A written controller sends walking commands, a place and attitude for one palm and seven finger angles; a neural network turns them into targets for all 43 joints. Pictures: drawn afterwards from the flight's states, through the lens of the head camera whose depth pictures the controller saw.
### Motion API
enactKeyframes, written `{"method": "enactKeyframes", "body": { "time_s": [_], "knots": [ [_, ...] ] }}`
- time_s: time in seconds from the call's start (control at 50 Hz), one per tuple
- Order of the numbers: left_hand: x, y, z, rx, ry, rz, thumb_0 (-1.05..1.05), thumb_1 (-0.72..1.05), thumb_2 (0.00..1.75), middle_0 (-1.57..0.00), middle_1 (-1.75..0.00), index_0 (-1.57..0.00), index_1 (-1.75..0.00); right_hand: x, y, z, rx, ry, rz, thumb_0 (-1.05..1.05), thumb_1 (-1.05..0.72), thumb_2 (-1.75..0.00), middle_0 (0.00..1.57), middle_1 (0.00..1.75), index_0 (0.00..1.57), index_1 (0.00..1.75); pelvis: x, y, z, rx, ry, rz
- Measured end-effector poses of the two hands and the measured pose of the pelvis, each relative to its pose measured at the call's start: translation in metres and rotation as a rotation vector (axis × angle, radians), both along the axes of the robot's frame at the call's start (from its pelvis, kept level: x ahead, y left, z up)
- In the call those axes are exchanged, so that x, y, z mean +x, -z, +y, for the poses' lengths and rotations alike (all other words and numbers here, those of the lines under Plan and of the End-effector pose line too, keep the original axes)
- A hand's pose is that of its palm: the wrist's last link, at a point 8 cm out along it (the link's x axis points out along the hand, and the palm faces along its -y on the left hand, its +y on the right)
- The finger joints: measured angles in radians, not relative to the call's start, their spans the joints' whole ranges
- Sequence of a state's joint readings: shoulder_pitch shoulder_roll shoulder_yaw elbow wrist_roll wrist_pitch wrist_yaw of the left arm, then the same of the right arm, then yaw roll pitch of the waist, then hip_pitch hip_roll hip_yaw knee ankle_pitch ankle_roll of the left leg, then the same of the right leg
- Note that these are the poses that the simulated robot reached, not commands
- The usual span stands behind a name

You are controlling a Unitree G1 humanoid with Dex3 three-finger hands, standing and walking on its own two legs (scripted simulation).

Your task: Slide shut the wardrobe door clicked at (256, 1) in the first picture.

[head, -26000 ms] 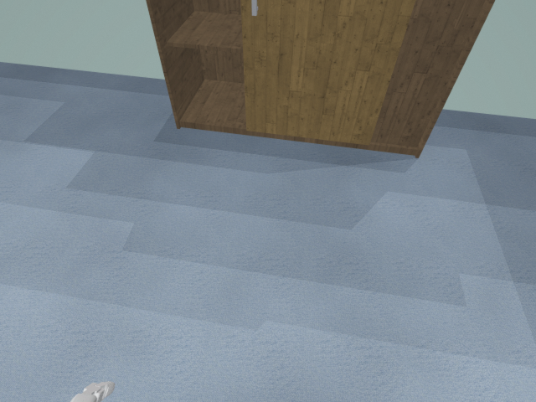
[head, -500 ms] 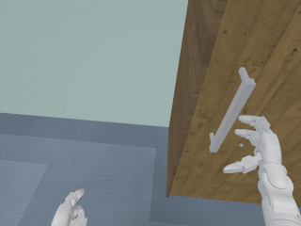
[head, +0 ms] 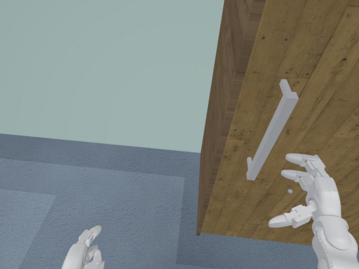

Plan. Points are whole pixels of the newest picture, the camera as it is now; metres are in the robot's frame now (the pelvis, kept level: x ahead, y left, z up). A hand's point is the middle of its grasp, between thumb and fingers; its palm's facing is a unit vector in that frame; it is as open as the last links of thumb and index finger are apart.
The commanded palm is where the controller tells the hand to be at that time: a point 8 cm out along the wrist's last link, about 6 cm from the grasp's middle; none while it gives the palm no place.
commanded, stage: slip the hand off the handle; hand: right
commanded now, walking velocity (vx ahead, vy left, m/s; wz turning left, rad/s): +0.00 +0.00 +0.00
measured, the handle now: (265, 137) +0.40 -0.18 +0.10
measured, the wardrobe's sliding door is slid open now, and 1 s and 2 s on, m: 0.00 0.00 0.00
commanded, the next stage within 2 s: draw the hand back to the body in 0.40 s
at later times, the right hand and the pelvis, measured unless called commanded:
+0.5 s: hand (301, 236) +0.19 -0.21 +0.06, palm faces +0.18 +0.96 -0.20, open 14.7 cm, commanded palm +0.17 -0.26 +0.08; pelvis +0.00 +0.02 -0.01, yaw -2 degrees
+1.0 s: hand (324, 230) +0.18 -0.22 +0.12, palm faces +0.15 +0.99 -0.07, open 14.7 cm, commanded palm +0.14 -0.27 +0.13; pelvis +0.00 +0.02 +0.00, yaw -2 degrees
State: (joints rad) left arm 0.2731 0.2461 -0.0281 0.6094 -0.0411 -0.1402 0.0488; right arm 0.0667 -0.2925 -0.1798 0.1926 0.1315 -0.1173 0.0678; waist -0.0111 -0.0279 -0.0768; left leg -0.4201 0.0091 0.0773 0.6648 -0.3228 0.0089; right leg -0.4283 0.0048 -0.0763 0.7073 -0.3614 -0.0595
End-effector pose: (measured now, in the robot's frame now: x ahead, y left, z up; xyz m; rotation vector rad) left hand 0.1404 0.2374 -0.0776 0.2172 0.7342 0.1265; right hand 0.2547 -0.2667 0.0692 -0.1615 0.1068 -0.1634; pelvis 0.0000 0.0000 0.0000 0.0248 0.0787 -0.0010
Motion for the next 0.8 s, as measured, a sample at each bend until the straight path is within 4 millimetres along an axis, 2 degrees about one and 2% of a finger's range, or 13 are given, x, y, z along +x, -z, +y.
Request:
{"method": "enactKeyframes", "body": {
  "time_s": [0.16, 0.28, 0.46, 0.54, 0.6, 0.66, 0.8],
  "knots": [
    [0.022, -0.007, -0.003, -0.010, 0.046, -0.075, 0.01, 0.90, 0.90, -0.20, -0.30, -0.21, -0.30, -0.037, -0.008, 0.003, -0.019, 0.028, -0.024, -0.02, 0.55, -0.20, 0.26, 1.15, 0.25, 1.15, 0.000, 0.001, 0.007, 0.000, 0.011, -0.011],
    [0.035, -0.013, -0.002, -0.012, 0.072, -0.122, 0.01, 0.90, 0.90, -0.20, -0.30, -0.21, -0.30, -0.063, -0.005, 0.001, -0.018, 0.044, 0.011, -0.02, 0.55, -0.20, 0.26, 1.15, 0.25, 1.15, 0.000, 0.002, 0.014, 0.000, 0.022, -0.014],
    [0.040, -0.013, 0.005, -0.008, 0.091, -0.160, 0.01, 0.90, 0.90, -0.20, -0.30, -0.21, -0.30, -0.092, -0.009, 0.010, -0.026, 0.033, 0.004, -0.02, 0.55, -0.20, 0.26, 1.15, 0.25, 1.15, 0.000, 0.005, 0.021, 0.001, 0.034, -0.011],
    [0.037, -0.009, 0.008, -0.004, 0.092, -0.151, 0.01, 0.90, 0.90, -0.20, -0.30, -0.21, -0.30, -0.095, -0.007, 0.011, -0.034, 0.036, 0.011, -0.02, 0.55, -0.20, 0.26, 1.15, 0.25, 1.15, -0.001, 0.007, 0.024, 0.002, 0.041, -0.010],
    [0.034, -0.006, 0.011, 0.003, 0.086, -0.148, 0.01, 0.90, 0.90, -0.20, -0.30, -0.21, -0.30, -0.089, -0.012, 0.011, 0.081, 0.013, -0.088, -0.02, 0.55, -0.20, 0.26, 1.15, 0.26, 1.15, -0.002, 0.008, 0.026, 0.006, 0.048, -0.011],
    [0.030, -0.005, 0.013, 0.002, 0.078, -0.149, 0.01, 0.90, 0.90, -0.20, -0.30, -0.21, -0.30, -0.081, -0.023, 0.008, 0.093, -0.029, -0.164, -0.02, 0.55, -0.20, 0.26, 1.15, 0.25, 1.15, -0.001, 0.008, 0.027, 0.007, 0.045, -0.012],
    [0.029, -0.013, 0.015, -0.021, 0.044, -0.199, 0.02, 0.90, 0.90, -0.20, -0.30, -0.21, -0.30, -0.081, -0.032, 0.000, 0.096, -0.053, -0.106, -0.02, 0.55, -0.20, 0.26, 1.15, 0.25, 1.15, 0.005, 0.003, 0.025, 0.002, 0.028, -0.018]
  ]
}}
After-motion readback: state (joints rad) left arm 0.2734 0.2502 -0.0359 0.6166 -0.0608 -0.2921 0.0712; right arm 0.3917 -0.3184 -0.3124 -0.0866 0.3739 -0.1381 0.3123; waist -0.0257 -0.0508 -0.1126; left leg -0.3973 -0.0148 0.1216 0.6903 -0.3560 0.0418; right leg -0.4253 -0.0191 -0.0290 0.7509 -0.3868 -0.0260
